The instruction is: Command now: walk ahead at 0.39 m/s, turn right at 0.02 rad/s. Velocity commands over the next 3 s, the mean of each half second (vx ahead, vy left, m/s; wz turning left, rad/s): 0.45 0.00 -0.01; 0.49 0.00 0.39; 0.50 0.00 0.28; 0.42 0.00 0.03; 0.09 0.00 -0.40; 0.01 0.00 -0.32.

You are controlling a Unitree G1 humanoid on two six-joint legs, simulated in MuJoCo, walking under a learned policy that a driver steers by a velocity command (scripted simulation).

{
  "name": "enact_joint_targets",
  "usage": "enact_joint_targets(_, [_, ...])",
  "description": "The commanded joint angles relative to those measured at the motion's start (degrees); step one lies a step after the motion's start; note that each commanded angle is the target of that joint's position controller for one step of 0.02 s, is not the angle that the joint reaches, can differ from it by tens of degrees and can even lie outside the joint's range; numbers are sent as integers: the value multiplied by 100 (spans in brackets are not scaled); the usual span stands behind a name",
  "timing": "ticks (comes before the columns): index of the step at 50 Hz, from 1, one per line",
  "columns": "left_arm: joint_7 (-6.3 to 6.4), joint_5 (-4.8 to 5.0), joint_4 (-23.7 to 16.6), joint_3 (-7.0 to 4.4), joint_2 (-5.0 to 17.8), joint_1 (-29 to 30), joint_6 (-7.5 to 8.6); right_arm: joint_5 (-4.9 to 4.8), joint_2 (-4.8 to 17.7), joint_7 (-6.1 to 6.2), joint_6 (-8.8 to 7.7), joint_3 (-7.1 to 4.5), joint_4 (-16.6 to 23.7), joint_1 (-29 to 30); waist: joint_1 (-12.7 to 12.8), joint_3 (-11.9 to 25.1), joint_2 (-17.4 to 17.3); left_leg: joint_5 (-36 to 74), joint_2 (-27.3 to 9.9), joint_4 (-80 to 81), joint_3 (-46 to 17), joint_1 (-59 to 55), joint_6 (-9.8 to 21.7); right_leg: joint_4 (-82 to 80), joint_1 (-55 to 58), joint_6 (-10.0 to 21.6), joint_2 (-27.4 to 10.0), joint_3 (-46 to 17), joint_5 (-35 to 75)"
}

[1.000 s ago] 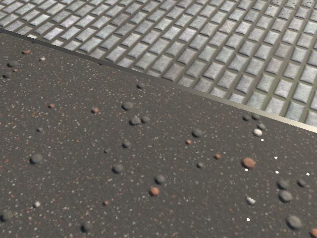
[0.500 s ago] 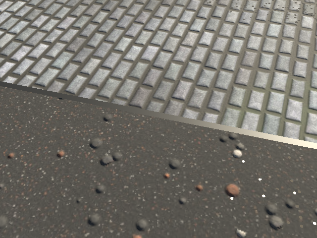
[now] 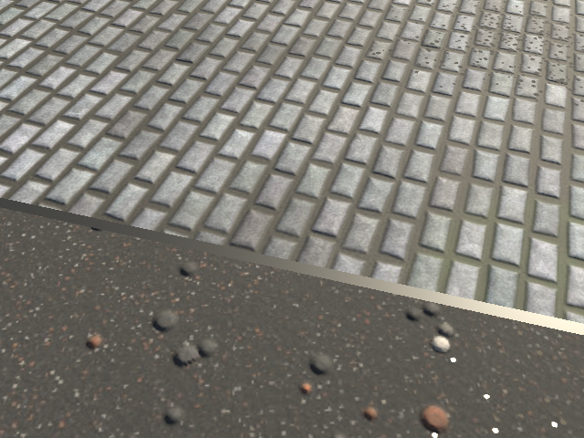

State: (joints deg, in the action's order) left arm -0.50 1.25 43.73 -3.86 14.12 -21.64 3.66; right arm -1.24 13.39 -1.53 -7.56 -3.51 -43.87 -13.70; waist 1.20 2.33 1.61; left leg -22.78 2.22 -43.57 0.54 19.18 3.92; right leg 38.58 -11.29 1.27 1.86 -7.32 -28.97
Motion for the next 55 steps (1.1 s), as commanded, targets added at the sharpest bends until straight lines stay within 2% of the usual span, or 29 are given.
enact_joint_targets(1, [20,-34,-945,-204,695,1269,129,27,1004,-80,-168,-368,75,-1360,-1052,608,-304,2322,-435,1249,-1181,-1984,763,1695,-1215,463,-96,-193,5565])
enact_joint_targets(2, [36,-71,-975,-106,402,1334,207,134,1295,-72,-41,-420,-113,-2044,-1221,581,-1967,4095,-1741,2093,-2919,-3190,1357,3803,-2884,130,512,191,1220])
enact_joint_targets(3, [10,-23,-940,-129,584,924,269,15,1039,-60,66,-280,8,-1674,-716,122,-1309,4389,-2285,2057,-3452,-3230,1624,4023,-3960,115,280,-20,-493])
enact_joint_targets(5, [26,147,-1147,-28,371,1454,233,24,753,15,168,-172,100,-1300,-573,-591,-351,2915,-2263,2318,-3239,-2675,1479,4046,-4724,75,-338,156,-199])
enact_joint_targets(6, [36,63,-1181,-25,339,1580,185,33,644,39,200,-91,151,-992,-434,-725,-272,2736,-2052,2524,-2820,-2248,1202,3553,-4543,27,-565,267,161])
enact_joint_targets(8, [-24,-20,-1165,-19,330,1482,153,68,785,98,274,-93,235,-638,-275,-850,-547,2685,-1582,2958,-2090,-1514,951,2595,-3876,-130,-675,507,873])
enact_joint_targets(11, [-114,-89,-1255,108,39,1977,189,53,972,209,335,-143,162,-603,-406,-683,-693,2812,-979,3268,-936,-616,624,575,-2258,-220,-374,969,2279])
enact_joint_targets(13, [-139,-21,-1299,60,180,2163,187,-6,1185,213,297,-204,47,-861,-468,-527,-858,2731,-1176,3366,-989,-811,634,-61,-1745,-216,-213,957,2689])
enact_joint_targets(16, [-138,19,-1342,-75,515,2218,186,-81,1209,186,279,-231,-23,-859,-351,-463,-890,3290,-1477,3027,-1085,-1452,486,-681,-1519,35,-183,819,2733])
enact_joint_targets(19, [-58,-37,-1003,-316,896,886,151,-20,1112,192,323,-208,-19,-868,396,440,-777,4949,-1095,1072,-629,-1234,187,-871,547,498,-41,992,2582])
enact_joint_targets(20, [7,-120,-882,-405,1287,-161,128,137,781,197,322,-83,155,-891,749,1272,-36,3112,-744,-809,-431,-55,-6,-747,2202,918,-1227,-350,2507])
enact_joint_targets(21, [-71,-205,-727,-404,1649,-385,157,28,199,177,231,102,213,-1679,301,2114,1662,-983,130,-2676,-612,1682,-260,-1686,3466,1856,-2530,-3303,1047])
enact_joint_targets(22, [-85,-103,-709,-300,1132,-316,152,-84,824,138,176,-35,144,-1303,504,1631,1105,-911,-171,-3294,-934,2391,-229,-2228,3046,1730,-2340,-3702,-262])
enact_joint_targets(23, [-70,-39,-701,-216,935,105,144,-127,1057,111,156,-90,342,-634,465,677,716,-361,-452,-3270,-704,2693,-172,-2330,2189,1472,-2141,-2813,-279])
enact_joint_targets(24, [-72,-87,-725,-164,839,506,134,-61,990,127,163,-69,397,-371,259,287,197,124,-704,-3022,-583,2453,-169,-2428,1340,1318,-1944,-2146,339])
enact_joint_targets(25, [-92,-153,-728,-126,721,775,146,27,946,137,201,-87,389,-325,70,53,125,390,-860,-2737,-566,2172,-196,-2575,675,1240,-1749,-1676,866])
enact_joint_targets(27, [-101,-192,-659,-102,617,1025,233,-14,766,153,362,-88,274,-687,-257,-12,424,637,-1029,-2504,-608,1621,-245,-2926,-51,1200,-1568,-1024,1244])
enact_joint_targets(31, [-47,-201,-348,-175,797,872,362,15,696,225,511,-92,344,-377,-239,-317,178,1364,-1025,-1973,-799,2039,-427,-3298,-253,1248,-1642,-228,1805])
enact_joint_targets(38, [63,-161,-25,-212,973,573,284,29,554,80,463,-64,584,591,147,-601,66,2776,-877,-286,-501,2287,-477,-3308,500,940,-1599,959,2482])
enact_joint_targets(44, [68,-30,235,-301,1188,273,66,6,515,-123,480,-16,1091,1257,386,-840,138,1774,-782,651,8,2301,-144,-2821,1498,735,-1909,1346,2935])
enact_joint_targets(46, [85,17,228,-345,1354,410,-6,20,675,-147,502,-99,1159,984,143,-568,319,1160,-466,777,353,1643,78,-2092,1633,594,-1901,1553,4746])
enact_joint_targets(48, [136,15,176,-291,1265,508,-75,10,1206,-78,522,-415,770,-609,-704,401,153,1457,165,1197,638,-705,425,119,1008,265,-1472,1987,6115])
enact_joint_targets(49, [143,-179,10,-139,914,400,-23,-12,1807,48,573,-604,647,-1484,-970,1034,-809,1761,-936,1202,-1092,-2533,868,2105,-635,-48,-1180,2027,3920])
enact_joint_targets(50, [72,-224,-314,63,356,160,177,-38,2180,29,507,-596,806,-1154,-386,1709,-2027,541,-2114,2277,-4443,-4030,1987,3944,-2897,-353,71,1093,-335])
enact_joint_targets(51, [-6,-14,-311,-53,937,704,366,13,1626,-21,447,-436,892,-1259,-814,1822,-1089,318,-2151,2695,-4482,-4088,1757,4261,-3498,-199,-229,159,-198])
enact_joint_targets(52, [-38,127,-446,-66,1020,1121,448,61,1356,-23,400,-353,834,-1144,-793,1105,-861,763,-1952,2600,-3617,-3527,1509,4083,-3735,-57,-437,254,251])
enact_joint_targets(53, [5,28,-444,-37,916,1194,470,51,1251,-22,383,-311,873,-783,-527,611,-275,1429,-1705,2578,-2929,-2653,1340,3554,-3500,-30,-690,282,701])
enact_joint_targets(54, [40,-102,-375,-74,960,1158,434,73,1020,3,385,-236,935,-420,-316,415,-271,2018,-1539,2640,-2409,-2004,1232,3066,-3110,-58,-884,298,960])
enact_joint_targets(55, [23,-118,-340,-88,949,1038,361,135,933,23,383,-188,1029,-220,-154,296,-421,2426,-1413,2780,-2170,-1532,1200,2887,-2737,-84,-974,298,1135])
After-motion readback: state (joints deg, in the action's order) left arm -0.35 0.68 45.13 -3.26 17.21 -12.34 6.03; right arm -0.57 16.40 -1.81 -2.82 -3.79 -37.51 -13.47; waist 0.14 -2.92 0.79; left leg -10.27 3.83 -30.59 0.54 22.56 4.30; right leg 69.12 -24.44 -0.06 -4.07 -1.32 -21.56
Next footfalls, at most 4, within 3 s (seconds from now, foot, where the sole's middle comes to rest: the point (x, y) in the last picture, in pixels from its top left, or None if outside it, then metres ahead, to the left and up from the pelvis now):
0.40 right None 0.31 -0.14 -0.75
0.96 left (233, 425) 0.55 0.17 -0.75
1.50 right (277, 292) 0.91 0.08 -0.75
2.00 left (170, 245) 1.07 0.40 -0.75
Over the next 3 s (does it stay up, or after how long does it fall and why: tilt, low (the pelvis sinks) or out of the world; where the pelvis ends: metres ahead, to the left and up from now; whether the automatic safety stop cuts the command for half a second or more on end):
stays up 1.02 0.25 0.02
